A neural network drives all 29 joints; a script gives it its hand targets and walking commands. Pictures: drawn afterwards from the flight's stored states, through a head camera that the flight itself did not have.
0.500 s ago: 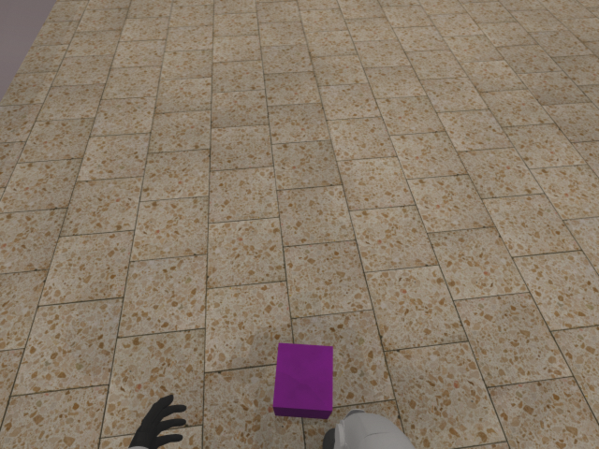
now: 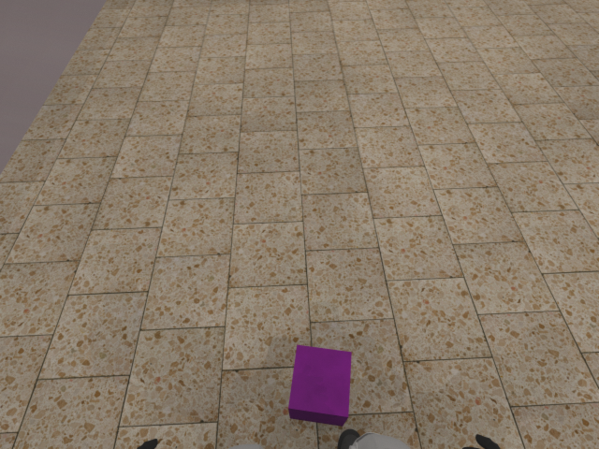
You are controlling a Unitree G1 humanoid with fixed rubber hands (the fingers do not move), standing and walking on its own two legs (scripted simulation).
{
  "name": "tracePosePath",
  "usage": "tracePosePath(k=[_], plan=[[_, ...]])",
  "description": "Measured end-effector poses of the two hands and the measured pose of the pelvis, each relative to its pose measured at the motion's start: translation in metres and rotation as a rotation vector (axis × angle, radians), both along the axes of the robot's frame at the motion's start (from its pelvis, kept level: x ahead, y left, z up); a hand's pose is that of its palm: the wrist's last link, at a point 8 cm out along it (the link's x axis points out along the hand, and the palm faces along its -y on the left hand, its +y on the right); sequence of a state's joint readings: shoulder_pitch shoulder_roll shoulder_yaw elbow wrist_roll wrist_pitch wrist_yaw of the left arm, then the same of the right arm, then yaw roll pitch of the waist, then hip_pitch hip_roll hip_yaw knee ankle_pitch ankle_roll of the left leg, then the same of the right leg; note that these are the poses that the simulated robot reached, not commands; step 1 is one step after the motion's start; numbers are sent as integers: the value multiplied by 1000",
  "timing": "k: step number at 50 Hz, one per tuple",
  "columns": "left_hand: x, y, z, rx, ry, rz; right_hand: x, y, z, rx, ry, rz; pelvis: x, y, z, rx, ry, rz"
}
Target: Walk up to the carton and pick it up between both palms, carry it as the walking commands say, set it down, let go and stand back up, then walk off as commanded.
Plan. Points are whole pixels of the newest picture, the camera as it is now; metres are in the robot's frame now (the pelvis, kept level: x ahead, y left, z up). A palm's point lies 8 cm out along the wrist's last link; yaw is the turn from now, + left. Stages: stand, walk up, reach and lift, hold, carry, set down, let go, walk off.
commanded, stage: walk up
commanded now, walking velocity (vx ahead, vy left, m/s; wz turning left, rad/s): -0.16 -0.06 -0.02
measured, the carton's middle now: (320, 386) +0.34 -0.03 -0.68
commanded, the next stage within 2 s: stand in 1.54 s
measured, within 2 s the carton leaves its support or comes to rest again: neither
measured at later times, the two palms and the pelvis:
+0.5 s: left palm out of the picture +0.01 +0.22 -0.13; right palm out of the picture -0.09 -0.30 -0.12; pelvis -0.06 -0.03 +0.01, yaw -3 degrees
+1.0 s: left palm out of the picture -0.05 +0.20 -0.14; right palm out of the picture -0.10 -0.26 -0.13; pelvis -0.07 -0.03 +0.01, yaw -5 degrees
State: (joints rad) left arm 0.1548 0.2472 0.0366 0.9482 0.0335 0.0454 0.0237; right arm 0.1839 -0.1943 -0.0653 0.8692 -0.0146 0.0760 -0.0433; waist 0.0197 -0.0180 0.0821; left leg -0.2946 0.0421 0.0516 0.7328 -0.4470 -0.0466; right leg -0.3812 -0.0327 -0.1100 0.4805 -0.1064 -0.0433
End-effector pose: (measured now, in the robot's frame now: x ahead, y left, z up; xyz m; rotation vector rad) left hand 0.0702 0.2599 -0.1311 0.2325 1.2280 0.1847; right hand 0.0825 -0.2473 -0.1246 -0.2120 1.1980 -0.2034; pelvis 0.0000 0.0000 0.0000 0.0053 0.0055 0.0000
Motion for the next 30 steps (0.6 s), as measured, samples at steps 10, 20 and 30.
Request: tracePosePath(k=[10, 20, 30], plan=[[-54, 26, -9, -78, 64, 19, -94, -15, 45, -156, 78, -70, -29, 12, 15, -89, -16, -15], [-66, -10, -3, -72, 92, -48, -134, -44, 41, -130, 63, -102, -51, -12, 17, -81, -15, -46], [-62, -65, 21, -20, -15, -106, -190, -38, -10, 78, 202, -147, -64, -39, 12, -15, -29, -49]])
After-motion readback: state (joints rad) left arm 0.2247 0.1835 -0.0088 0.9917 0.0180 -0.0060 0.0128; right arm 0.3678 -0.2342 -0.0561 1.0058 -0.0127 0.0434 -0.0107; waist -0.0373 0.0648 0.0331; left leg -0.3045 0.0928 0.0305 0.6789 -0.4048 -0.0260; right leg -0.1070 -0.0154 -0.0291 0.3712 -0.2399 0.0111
